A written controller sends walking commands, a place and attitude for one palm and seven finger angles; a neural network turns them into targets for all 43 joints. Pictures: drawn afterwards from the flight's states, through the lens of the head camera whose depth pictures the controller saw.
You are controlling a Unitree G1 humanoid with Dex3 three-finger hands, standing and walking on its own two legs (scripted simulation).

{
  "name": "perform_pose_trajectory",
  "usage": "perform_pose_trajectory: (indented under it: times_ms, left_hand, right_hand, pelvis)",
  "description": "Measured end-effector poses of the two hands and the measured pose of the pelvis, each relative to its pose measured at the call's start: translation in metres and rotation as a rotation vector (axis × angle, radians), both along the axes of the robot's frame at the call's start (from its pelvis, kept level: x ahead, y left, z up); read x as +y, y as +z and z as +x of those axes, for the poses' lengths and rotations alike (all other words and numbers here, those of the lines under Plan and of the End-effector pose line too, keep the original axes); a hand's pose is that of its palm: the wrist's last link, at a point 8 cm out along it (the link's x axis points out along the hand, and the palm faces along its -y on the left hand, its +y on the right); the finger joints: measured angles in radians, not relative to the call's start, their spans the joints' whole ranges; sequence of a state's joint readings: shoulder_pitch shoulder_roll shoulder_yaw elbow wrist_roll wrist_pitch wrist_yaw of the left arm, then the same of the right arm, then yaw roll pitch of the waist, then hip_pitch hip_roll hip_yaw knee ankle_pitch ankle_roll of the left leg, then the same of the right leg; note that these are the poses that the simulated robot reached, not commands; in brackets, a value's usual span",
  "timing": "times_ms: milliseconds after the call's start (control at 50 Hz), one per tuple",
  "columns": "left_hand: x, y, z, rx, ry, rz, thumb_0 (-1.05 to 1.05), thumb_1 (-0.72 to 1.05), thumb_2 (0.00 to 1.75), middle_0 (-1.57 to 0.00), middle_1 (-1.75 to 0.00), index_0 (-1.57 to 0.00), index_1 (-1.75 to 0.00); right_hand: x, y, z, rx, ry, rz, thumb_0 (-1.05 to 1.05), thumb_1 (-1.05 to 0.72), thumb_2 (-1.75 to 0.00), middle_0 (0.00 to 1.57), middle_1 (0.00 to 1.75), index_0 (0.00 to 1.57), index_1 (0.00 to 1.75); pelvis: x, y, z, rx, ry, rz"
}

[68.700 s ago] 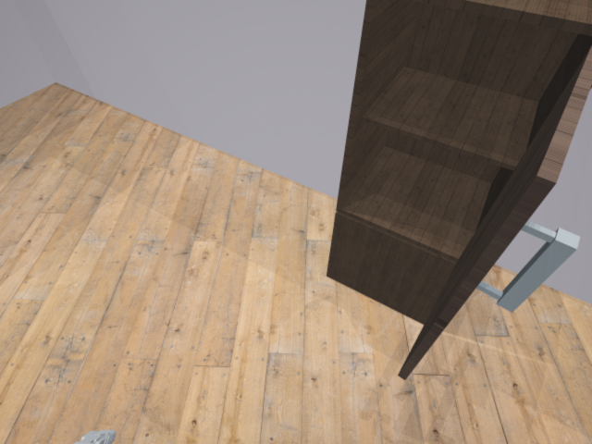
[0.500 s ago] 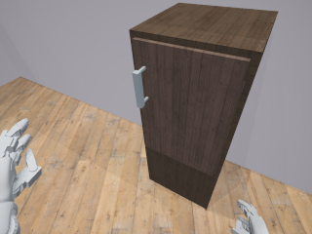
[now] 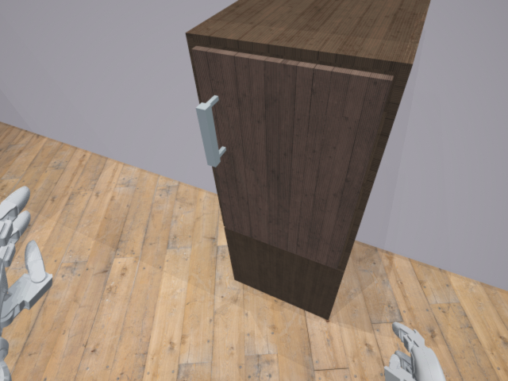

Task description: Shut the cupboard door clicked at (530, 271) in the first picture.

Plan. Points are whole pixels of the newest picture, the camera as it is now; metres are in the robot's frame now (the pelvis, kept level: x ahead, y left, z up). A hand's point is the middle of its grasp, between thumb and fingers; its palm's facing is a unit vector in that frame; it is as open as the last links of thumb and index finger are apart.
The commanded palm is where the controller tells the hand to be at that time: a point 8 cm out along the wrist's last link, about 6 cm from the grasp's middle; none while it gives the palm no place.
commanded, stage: step back with the hand held close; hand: left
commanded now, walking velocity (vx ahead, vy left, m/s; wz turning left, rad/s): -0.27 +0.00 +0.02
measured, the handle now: (214, 131) +0.61 +0.14 +0.07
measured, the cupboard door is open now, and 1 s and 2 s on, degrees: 0 0 0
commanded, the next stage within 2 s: stop stepping back and stand still in 1.10 s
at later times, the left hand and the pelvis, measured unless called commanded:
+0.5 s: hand out of the picture +0.12 +0.29 +0.16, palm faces +0.48 -0.75 -0.45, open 7.4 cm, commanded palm +0.06 +0.32 +0.17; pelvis -0.07 +0.01 -0.02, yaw +1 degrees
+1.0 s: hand out of the picture +0.05 +0.28 +0.16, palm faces +0.43 -0.81 -0.40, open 7.4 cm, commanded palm -0.01 +0.31 +0.17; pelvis -0.16 +0.02 -0.02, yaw -1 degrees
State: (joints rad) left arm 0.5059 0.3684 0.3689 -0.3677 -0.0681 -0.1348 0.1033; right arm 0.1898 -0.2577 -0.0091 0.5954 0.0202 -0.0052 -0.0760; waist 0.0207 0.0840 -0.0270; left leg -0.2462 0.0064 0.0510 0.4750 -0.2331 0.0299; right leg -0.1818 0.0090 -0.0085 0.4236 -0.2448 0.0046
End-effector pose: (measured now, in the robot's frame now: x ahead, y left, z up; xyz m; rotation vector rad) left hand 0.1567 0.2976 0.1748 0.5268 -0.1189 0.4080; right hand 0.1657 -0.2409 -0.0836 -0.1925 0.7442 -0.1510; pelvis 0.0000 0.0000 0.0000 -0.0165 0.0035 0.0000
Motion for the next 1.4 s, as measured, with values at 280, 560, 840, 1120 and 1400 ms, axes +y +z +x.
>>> perform_pose_trajectory:
  times_ms: [280, 560, 840, 1120, 1400]
  left_hand:
    - [0.018, 0.004, -0.029, -0.057, -0.064, 0.049, 0.02, 0.89, 0.9, -0.21, -0.3, -0.21, -0.3]
    - [0.02, -0.001, -0.093, -0.174, 0.007, 0.058, 0.02, 0.89, 0.9, -0.21, -0.3, -0.21, -0.3]
    - [0.036, 0.015, -0.127, -0.249, -0.054, 0.13, 0.01, 0.89, 0.9, -0.21, -0.3, -0.21, -0.3]
    - [0.015, 0.001, -0.158, -0.241, -0.186, 0.034, 0.01, 0.89, 0.9, -0.21, -0.3, -0.21, -0.3]
    - [0.078, 0.005, -0.187, -0.26, -0.136, -0.002, 0.02, 0.89, 0.9, -0.21, -0.3, -0.21, -0.3]
  right_hand:
    - [0.013, 0.012, -0.044, -0.009, -0.045, -0.042, 0.01, -0.91, -0.89, 0.2, 0.3, 0.2, 0.3]
    - [0.022, -0.009, -0.096, 0.01, 0.03, -0.038, 0.01, -0.91, -0.89, 0.21, 0.3, 0.2, 0.3]
    - [0.026, 0.0, -0.141, -0.001, 0.004, -0.076, 0.01, -0.91, -0.89, 0.21, 0.3, 0.2, 0.3]
    - [0.029, 0.004, -0.181, -0.03, -0.019, -0.079, 0.01, -0.91, -0.89, 0.21, 0.3, 0.21, 0.3]
    - [0.068, 0.007, -0.246, 0.05, -0.034, -0.122, 0.01, -0.91, -0.89, 0.2, 0.3, 0.2, 0.3]
  pelvis:
    - [0.018, -0.006, -0.038, 0.003, -0.014, -0.001]
    - [0.012, -0.02, -0.082, -0.017, 0.024, -0.011]
    - [0.02, -0.018, -0.121, 0.004, 0.044, -0.069]
    - [0.024, -0.021, -0.168, -0.014, 0.004, -0.07]
    - [0.068, -0.014, -0.208, -0.016, 0.016, -0.111]
